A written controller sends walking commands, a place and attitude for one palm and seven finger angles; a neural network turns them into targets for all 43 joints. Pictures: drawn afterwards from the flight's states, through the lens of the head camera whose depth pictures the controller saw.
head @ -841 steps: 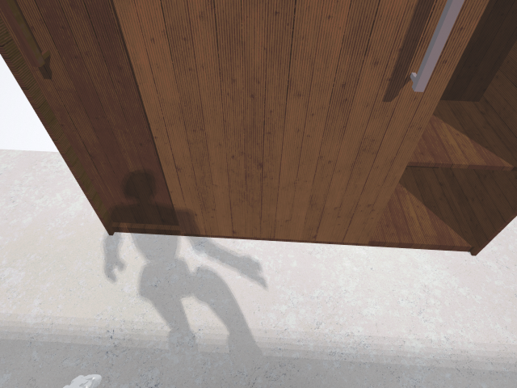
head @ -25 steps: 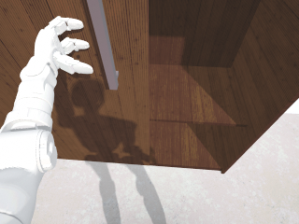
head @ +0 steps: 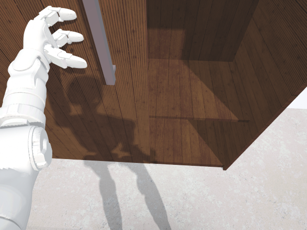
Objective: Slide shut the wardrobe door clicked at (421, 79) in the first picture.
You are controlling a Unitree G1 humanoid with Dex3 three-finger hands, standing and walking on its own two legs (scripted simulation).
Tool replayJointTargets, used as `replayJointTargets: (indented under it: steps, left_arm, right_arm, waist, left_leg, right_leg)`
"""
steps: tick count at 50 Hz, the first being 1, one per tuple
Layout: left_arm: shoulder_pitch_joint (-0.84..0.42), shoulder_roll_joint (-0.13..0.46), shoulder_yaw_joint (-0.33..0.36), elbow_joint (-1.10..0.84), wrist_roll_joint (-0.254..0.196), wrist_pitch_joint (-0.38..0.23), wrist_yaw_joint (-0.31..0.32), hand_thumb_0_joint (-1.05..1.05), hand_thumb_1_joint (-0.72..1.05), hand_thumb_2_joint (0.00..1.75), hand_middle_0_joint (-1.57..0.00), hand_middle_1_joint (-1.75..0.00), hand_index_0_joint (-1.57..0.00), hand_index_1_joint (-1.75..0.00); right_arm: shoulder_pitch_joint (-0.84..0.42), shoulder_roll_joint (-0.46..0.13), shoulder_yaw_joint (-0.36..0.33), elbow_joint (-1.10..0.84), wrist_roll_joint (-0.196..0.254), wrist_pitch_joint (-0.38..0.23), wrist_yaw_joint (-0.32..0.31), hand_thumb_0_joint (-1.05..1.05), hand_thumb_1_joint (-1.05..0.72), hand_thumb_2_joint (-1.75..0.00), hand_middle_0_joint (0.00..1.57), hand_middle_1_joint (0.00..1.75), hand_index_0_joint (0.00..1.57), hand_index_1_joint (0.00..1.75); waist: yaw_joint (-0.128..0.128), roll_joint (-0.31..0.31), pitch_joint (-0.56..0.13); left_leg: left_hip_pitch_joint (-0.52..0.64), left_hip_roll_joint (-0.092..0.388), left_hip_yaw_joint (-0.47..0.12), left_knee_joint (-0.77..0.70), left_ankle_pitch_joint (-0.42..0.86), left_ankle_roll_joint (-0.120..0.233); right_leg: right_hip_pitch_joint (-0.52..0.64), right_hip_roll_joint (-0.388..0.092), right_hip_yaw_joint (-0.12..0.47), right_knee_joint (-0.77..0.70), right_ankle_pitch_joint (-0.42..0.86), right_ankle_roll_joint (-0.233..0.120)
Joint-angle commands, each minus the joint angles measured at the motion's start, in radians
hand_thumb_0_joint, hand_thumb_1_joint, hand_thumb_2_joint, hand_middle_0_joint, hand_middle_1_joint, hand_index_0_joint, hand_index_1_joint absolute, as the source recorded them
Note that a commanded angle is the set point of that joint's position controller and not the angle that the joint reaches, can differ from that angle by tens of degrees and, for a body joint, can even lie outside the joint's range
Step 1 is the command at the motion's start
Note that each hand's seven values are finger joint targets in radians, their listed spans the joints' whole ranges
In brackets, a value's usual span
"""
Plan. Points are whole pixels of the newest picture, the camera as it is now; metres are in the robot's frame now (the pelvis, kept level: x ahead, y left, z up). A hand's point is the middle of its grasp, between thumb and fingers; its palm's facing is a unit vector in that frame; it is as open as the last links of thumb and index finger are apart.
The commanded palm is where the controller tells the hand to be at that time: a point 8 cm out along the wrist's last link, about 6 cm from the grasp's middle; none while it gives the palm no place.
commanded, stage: move the hooked fingers beside the handle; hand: left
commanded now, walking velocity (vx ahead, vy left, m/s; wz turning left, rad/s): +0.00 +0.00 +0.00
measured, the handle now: (101, 27) +0.53 +0.12 +0.23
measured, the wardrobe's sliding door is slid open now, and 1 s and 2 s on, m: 0.49 0.48 0.48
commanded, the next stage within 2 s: none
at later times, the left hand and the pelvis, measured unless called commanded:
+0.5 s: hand (70, 42) +0.50 +0.19 +0.22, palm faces -0.01 -1.00 -0.04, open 13.6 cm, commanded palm +0.50 +0.21 +0.20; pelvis +0.00 +0.00 +0.00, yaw +1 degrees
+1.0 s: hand (73, 43) +0.49 +0.18 +0.22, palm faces -0.01 -1.00 -0.04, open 13.8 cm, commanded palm +0.49 +0.21 +0.20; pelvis +0.02 +0.00 +0.00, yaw +0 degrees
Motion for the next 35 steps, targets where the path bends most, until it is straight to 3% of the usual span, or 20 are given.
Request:
replayJointTargets:
  steps: [1, 3, 5, 14, 18, 20, 23, 24, 25, 28, 32, 34, 35]
  left_arm:
    - [-0.477, 0.024, -0.041, -0.135, 0.014, 0.005, -0.010, 0.00, -0.50, 0.30, -0.30, -1.20, -0.30, -1.20]
    - [-0.468, 0.011, -0.046, -0.128, 0.011, 0.010, -0.010, 0.00, -0.50, 0.30, -0.30, -1.20, -0.30, -1.20]
    - [-0.479, 0.041, -0.025, -0.140, 0.013, 0.005, -0.011, 0.00, -0.50, 0.30, -0.30, -1.20, -0.30, -1.20]
    - [-0.472, -0.019, -0.064, -0.153, 0.015, 0.005, -0.001, 0.00, -0.50, 0.30, -0.30, -1.20, -0.30, -1.20]
    - [-0.498, -0.036, -0.069, -0.181, 0.016, -0.001, 0.002, 0.00, -0.50, 0.30, -0.30, -1.20, -0.30, -1.20]
    - [-0.500, -0.012, -0.058, -0.187, 0.016, -0.003, 0.003, 0.00, -0.50, 0.30, -0.30, -1.20, -0.30, -1.20]
    - [-0.505, -0.067, -0.089, -0.198, 0.014, -0.006, 0.005, 0.00, -0.50, 0.30, -0.30, -1.20, -0.30, -1.20]
    - [-0.500, -0.054, -0.081, -0.203, 0.016, -0.009, 0.008, 0.00, -0.50, 0.30, -0.30, -1.20, -0.30, -1.20]
    - [-0.501, -0.034, -0.064, -0.215, 0.014, -0.011, 0.010, 0.00, -0.50, 0.30, -0.30, -1.20, -0.30, -1.20]
    - [-0.502, -0.081, -0.095, -0.212, 0.012, -0.010, 0.010, 0.00, -0.50, 0.30, -0.30, -1.20, -0.30, -1.20]
    - [-0.498, -0.091, -0.098, -0.236, 0.009, -0.018, 0.016, 0.00, -0.50, 0.30, -0.30, -1.20, -0.30, -1.20]
    - [-0.478, -0.061, -0.081, -0.219, 0.011, -0.019, 0.020, 0.00, -0.50, 0.30, -0.30, -1.20, -0.30, -1.20]
    - [-0.485, -0.080, -0.092, -0.229, 0.010, -0.018, 0.018, 0.00, -0.50, 0.30, -0.30, -1.20, -0.30, -1.20]
  right_arm:
    - [0.105, -0.157, -0.059, -0.068, 0.006, -0.033, -0.006, 0.00, -0.90, -0.90, 0.20, 0.30, 0.20, 0.30]
    - [0.103, -0.153, -0.058, -0.069, 0.006, -0.033, -0.005, 0.00, -0.90, -0.90, 0.20, 0.30, 0.20, 0.30]
    - [0.109, -0.157, -0.057, -0.073, 0.002, -0.030, -0.003, 0.00, -0.90, -0.90, 0.20, 0.30, 0.20, 0.30]
    - [0.106, -0.150, -0.057, -0.073, -0.002, -0.030, 0.001, 0.00, -0.90, -0.90, 0.20, 0.30, 0.20, 0.30]
    - [0.104, -0.141, -0.058, -0.073, -0.004, -0.032, 0.007, 0.00, -0.90, -0.90, 0.20, 0.30, 0.20, 0.30]
    - [0.103, -0.145, -0.057, -0.074, -0.003, -0.026, 0.006, 0.00, -0.90, -0.90, 0.20, 0.30, 0.20, 0.30]
    - [0.095, -0.138, -0.057, -0.074, -0.004, -0.030, 0.010, 0.00, -0.90, -0.90, 0.20, 0.30, 0.20, 0.30]
    - [0.096, -0.141, -0.057, -0.074, -0.008, -0.028, 0.010, 0.00, -0.90, -0.90, 0.20, 0.30, 0.20, 0.30]
    - [0.098, -0.141, -0.058, -0.075, -0.007, -0.027, 0.011, 0.00, -0.90, -0.90, 0.20, 0.30, 0.20, 0.30]
    - [0.083, -0.133, -0.056, -0.074, -0.005, -0.027, 0.011, 0.00, -0.90, -0.90, 0.20, 0.30, 0.20, 0.30]
    - [0.079, -0.132, -0.056, -0.074, -0.006, -0.029, 0.013, 0.00, -0.90, -0.90, 0.20, 0.30, 0.20, 0.30]
    - [0.082, -0.137, -0.055, -0.071, -0.008, -0.023, 0.012, 0.00, -0.90, -0.90, 0.20, 0.30, 0.20, 0.30]
    - [0.075, -0.134, -0.055, -0.073, -0.005, -0.022, 0.013, 0.00, -0.90, -0.90, 0.20, 0.30, 0.20, 0.30]
  waist:
    - [-0.129, -0.011, -0.200]
    - [-0.127, 0.001, -0.195]
    - [-0.125, -0.009, -0.212]
    - [-0.125, 0.019, -0.193]
    - [-0.124, 0.020, -0.234]
    - [-0.124, 0.003, -0.231]
    - [-0.122, 0.027, -0.222]
    - [-0.114, 0.043, -0.237]
    - [-0.114, 0.019, -0.266]
    - [-0.118, 0.036, -0.226]
    - [-0.111, 0.041, -0.255]
    - [-0.103, 0.011, -0.238]
    - [-0.109, 0.033, -0.241]
  left_leg:
    - [0.127, -0.022, 0.015, -0.104, -0.052, 0.039]
    - [0.129, -0.022, 0.017, -0.097, -0.045, 0.040]
    - [0.131, -0.023, 0.013, -0.095, -0.015, 0.039]
    - [0.145, -0.024, 0.009, -0.093, -0.019, 0.036]
    - [0.174, -0.025, 0.005, -0.087, 0.026, 0.036]
    - [0.172, -0.024, 0.003, -0.084, 0.033, 0.036]
    - [0.188, -0.026, -0.001, -0.088, 0.029, 0.033]
    - [0.195, -0.029, 0.000, -0.083, 0.057, 0.034]
    - [0.207, -0.027, -0.002, -0.081, 0.074, 0.035]
    - [0.203, -0.027, 0.001, -0.086, 0.054, 0.032]
    - [0.234, -0.027, -0.004, -0.084, 0.088, 0.031]
    - [0.215, -0.027, -0.006, -0.083, 0.104, 0.032]
    - [0.226, -0.027, -0.003, -0.084, 0.105, 0.031]
  right_leg:
    - [0.027, 0.051, 0.029, -0.096, -0.047, -0.020]
    - [0.019, 0.051, 0.029, -0.093, -0.040, -0.022]
    - [0.036, 0.054, 0.026, -0.088, -0.018, -0.022]
    - [0.016, 0.052, 0.016, -0.081, -0.019, -0.028]
    - [0.033, 0.055, 0.015, -0.073, 0.018, -0.027]
    - [0.034, 0.056, 0.015, -0.074, 0.022, -0.026]
    - [0.024, 0.055, 0.012, -0.072, 0.022, -0.029]
    - [0.043, 0.051, 0.010, -0.066, 0.041, -0.034]
    - [0.050, 0.056, 0.009, -0.065, 0.051, -0.030]
    - [0.034, 0.054, 0.010, -0.069, 0.041, -0.030]
    - [0.043, 0.056, 0.007, -0.062, 0.062, -0.033]
    - [0.065, 0.053, 0.003, -0.062, 0.073, -0.035]
    - [0.053, 0.056, 0.006, -0.062, 0.076, -0.034]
